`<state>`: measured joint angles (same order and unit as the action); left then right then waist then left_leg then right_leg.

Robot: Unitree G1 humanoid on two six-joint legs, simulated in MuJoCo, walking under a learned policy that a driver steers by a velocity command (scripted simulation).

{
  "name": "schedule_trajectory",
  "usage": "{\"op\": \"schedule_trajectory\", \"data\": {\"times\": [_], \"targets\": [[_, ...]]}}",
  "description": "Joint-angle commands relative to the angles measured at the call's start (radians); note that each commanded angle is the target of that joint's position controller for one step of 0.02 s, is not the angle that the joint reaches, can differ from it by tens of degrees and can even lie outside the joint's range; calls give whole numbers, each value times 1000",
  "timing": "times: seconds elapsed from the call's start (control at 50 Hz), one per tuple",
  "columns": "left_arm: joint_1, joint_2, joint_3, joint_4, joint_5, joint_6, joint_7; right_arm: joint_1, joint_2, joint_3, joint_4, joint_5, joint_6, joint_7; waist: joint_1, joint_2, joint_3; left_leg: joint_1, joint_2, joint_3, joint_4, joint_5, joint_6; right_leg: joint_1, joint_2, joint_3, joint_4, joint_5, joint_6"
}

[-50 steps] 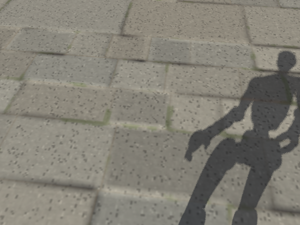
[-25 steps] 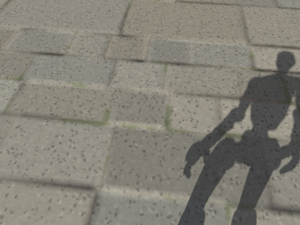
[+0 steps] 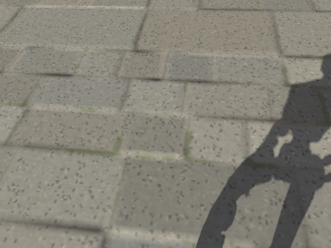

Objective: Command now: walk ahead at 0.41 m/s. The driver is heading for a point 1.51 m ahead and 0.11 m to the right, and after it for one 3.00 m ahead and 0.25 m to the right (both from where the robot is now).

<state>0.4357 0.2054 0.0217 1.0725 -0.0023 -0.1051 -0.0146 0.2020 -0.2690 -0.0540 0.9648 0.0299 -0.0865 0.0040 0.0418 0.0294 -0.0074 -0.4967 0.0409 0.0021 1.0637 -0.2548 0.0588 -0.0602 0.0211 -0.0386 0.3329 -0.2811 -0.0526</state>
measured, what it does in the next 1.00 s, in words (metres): walks ahead: left foot, then right foot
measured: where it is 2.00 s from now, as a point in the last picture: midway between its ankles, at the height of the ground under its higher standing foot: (189, 140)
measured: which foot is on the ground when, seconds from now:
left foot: up 0.00-0.28, down 0.30-0.86, up 0.88-1.00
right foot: down 0.00-0.30, up 0.32-0.82, down 0.84-1.00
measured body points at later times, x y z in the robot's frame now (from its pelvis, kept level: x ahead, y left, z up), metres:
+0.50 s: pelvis +0.27 +0.05 +0.00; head +0.29 +0.05 +0.44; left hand +0.35 +0.32 -0.14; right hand +0.34 -0.21 -0.14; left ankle +0.31 +0.13 -0.75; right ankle +0.24 -0.10 -0.66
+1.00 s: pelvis +0.56 -0.03 +0.00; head +0.59 -0.04 +0.44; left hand +0.65 +0.24 -0.12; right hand +0.62 -0.30 -0.15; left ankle +0.51 +0.13 -0.66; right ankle +0.61 -0.11 -0.75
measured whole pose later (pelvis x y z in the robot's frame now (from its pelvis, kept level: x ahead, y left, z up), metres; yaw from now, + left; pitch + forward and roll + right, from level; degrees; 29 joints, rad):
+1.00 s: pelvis +0.56 -0.03 +0.00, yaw +0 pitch +1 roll +0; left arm 0.21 0.24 0.05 0.90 0.00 -0.10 -0.03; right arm 0.25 -0.28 -0.05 0.98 0.02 -0.09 0.00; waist 0.01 0.03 0.03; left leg -0.47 0.07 -0.02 1.15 -0.32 0.05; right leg -0.28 0.03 -0.06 0.41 -0.14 -0.07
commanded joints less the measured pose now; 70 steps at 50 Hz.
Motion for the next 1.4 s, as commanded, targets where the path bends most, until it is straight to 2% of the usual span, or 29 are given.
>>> {"op": "schedule_trajectory", "data": {"times": [0.02, 0.1, 0.22, 0.26, 0.3, 0.32, 0.34, 0.36, 0.38, 0.4, 0.46, 0.56, 0.64, 0.74, 0.78, 0.82, 0.84, 0.86, 0.88, 0.9, 0.94, 0.96, 1.0, 1.06, 1.16, 1.26, 1.34, 1.38, 1.4], "targets": [[72, 106, 8, -25, 5, 5, 10, -107, -33, -9, -73, -10, -13, 15, 12, -124, 98, -290, 56, 1, -74, 106, -23, 149, -232, 209, -189, 345, -111], [78, 150, 13, -41, 9, 17, 32, -290, 7, 14, -145, -7, -8, 22, 40, -112, 138, -192, 17, 46, -359, 245, -54, 37, -202, 127, -238, 365, -110], [107, 169, 32, -22, -11, 21, 36, -388, -36, 14, -204, 3, -17, 45, 15, -124, 162, -117, -8, 36, -540, 272, 1, 141, -268, 95, -205, 489, -103], [77, 194, 44, -34, -5, 31, 37, -304, -83, -8, -191, 1, -21, 45, -49, -155, 74, 24, -54, 60, -540, 217, 35, 198, -280, 79, -74, 824, -83], [42, 192, 43, -54, 6, 48, 35, 4, -158, -52, -101, 4, -14, 30, -199, -163, -115, 433, -70, 58, -539, 219, 94, 81, -223, 40, 287, 972, -39], [54, 147, 25, -80, 26, 45, 33, 189, -231, -69, -62, -12, -5, 16, -234, -19, -263, 752, 148, -213, -514, 150, 159, -177, -147, 15, 618, 567, -15], [191, -13, -14, -74, 5, 22, 17, 219, -241, -64, -42, -24, -6, 29, -136, 250, -412, 987, 366, -730, -691, -108, 329, -506, 49, 104, 945, -267, 33], [79, 105, 13, -85, -28, -8, 14, 153, -144, -40, -44, -13, -11, 31, -166, 142, -280, 874, 313, -734, -786, -178, 272, -608, 0, 199, 1049, -273, 5], [-26, 155, 29, -125, -53, -24, 14, 53, -106, -28, -59, -11, -17, 30, -136, 104, -118, 709, 284, -562, -811, -98, 229, -656, -49, 162, 1047, -178, -12], [-74, 157, 32, -134, -48, -30, 23, -29, -86, -20, -75, -16, -26, 33, -96, -3, -55, 546, 252, -441, -839, 50, 207, -602, -104, 143, 998, -82, -12], [-44, 107, 43, -134, -24, 0, 31, -64, -37, -4, -57, -36, -36, 41, -15, 21, -13, 328, 173, -252, -912, 181, 189, -465, -170, 132, 882, 0, 0], [-219, 112, 47, -215, -4, 21, 35, 24, -110, -14, -16, -31, -35, 7, -33, 7, 73, 278, 162, -160, -985, 217, 203, -598, -199, 98, 632, 161, 56], [-377, 89, 33, -258, -6, 11, 19, 102, -133, -16, 1, -19, -24, -7, -86, 6, 80, 315, 119, -73, -977, 255, 154, -549, -147, 46, 344, 368, 59], [-500, 109, 28, -312, -19, 4, -9, 195, -147, -23, 42, -7, -1, -10, -114, 14, 96, 498, 193, -87, -901, 265, 136, -574, -118, 52, 208, 315, 31], [-476, 136, 36, -318, -20, -1, -19, 186, -160, -29, 43, -8, 12, -13, -83, 30, 74, 557, 220, -95, -842, 356, 116, -524, -101, 46, 181, 238, 3], [-281, 194, 68, -266, -18, -4, -18, 146, -157, -27, 31, -13, 25, -13, 28, 39, -43, 537, 168, -43, -609, 638, 79, -252, -42, -5, 151, 209, -42], [-88, 257, 93, -215, -12, -2, -10, 150, -122, -11, 11, -27, 27, -13, 96, -9, -185, 393, 110, 1, -351, 548, 47, 39, -119, 77, 186, 227, -91], [31, 366, 119, -187, 5, 5, -8, 272, 2, 26, -3, -32, 7, -3, 61, -257, -335, -22, -63, 52, 55, 117, -31, 437, -374, 531, 124, 81, -254], [40, 284, 95, -185, 0, 6, -13, 261, -32, 23, 15, -17, -19, 3, 73, -276, -391, -167, -94, -96, 212, -311, -24, 477, -425, 788, -33, -26, -286], [-54, 226, 74, -200, -5, 3, -12, 166, -128, -3, -10, 13, -35, 7, 59, -210, -227, -258, -31, -115, 277, -265, -1, 351, -391, 650, -45, -51, -229], [-210, 163, 53, -233, 3, -1, -14, 67, -123, -8, -29, 6, -37, -3, 3, -91, -59, -209, 65, -71, 178, -93, 5, 60, -312, 402, -99, 110, -181], [-240, 140, 46, -234, 11, -5, -17, 76, -111, -14, -25, -5, -24, -8, -30, -100, -31, -144, 96, -77, 117, -41, 2, -28, -274, 326, -133, 165, -161], [-231, 138, 46, -219, 11, -11, -21, 105, -63, -10, -15, -13, 1, -10, -57, -107, -19, -79, 105, -66, 65, 2, -11, -102, -245, 257, -179, 234, -167], [-175, 175, 56, -189, 9, -14, -7, 32, -63, -14, -46, -22, 14, -14, -54, -84, 21, -164, 113, -60, -62, 110, -37, -93, -242, 197, -214, 322, -182], [-103, 187, 55, -157, -1, 0, 16, -143, -40, -9, -101, -23, 3, -2, -8, -88, 59, -173, 81, -28, -364, 348, -53, -61, -205, 108, -238, 308, -146], [-11, 194, 61, -106, -10, 17, 22, -284, -37, 2, -151, -12, -8, 20, 34, -80, 102, -193, 49, -11, -512, 343, -37, 75, -248, 98, -205, 317, -142], [-21, 214, 73, -94, -14, 38, 31, -274, -71, -7, -169, -8, -21, 40, -6, -102, 75, -122, 20, 3, -566, 209, 9, 181, -293, 105, -100, 507, -118], [-60, 214, 71, -103, -12, 48, 31, -79, -128, -40, -113, -11, -22, 36, -114, -115, -46, 172, -46, 59, -592, 196, 50, 146, -241, 58, 126, 798, -84], [-62, 186, 57, -120, -2, 49, 32, 108, -184, -63, -62, -19, -21, 27, -183, -79, -176, 470, 28, -23, -549, 218, 98, -15, -189, 24, 367, 690, -52]]}}
Velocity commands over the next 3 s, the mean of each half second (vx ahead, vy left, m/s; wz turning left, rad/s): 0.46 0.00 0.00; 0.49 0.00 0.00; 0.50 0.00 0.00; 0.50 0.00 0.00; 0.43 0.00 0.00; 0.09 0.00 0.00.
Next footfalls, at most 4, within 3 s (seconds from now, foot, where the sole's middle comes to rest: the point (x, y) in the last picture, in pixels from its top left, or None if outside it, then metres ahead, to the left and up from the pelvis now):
0.30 left None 0.35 0.13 -0.78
0.84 right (215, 220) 0.65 -0.11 -0.78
1.40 left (164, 160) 0.96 0.12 -0.78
1.94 right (210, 115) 1.26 -0.12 -0.78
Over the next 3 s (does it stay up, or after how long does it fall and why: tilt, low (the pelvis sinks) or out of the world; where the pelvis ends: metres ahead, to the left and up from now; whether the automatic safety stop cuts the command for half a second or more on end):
stays up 1.48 0.01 -0.01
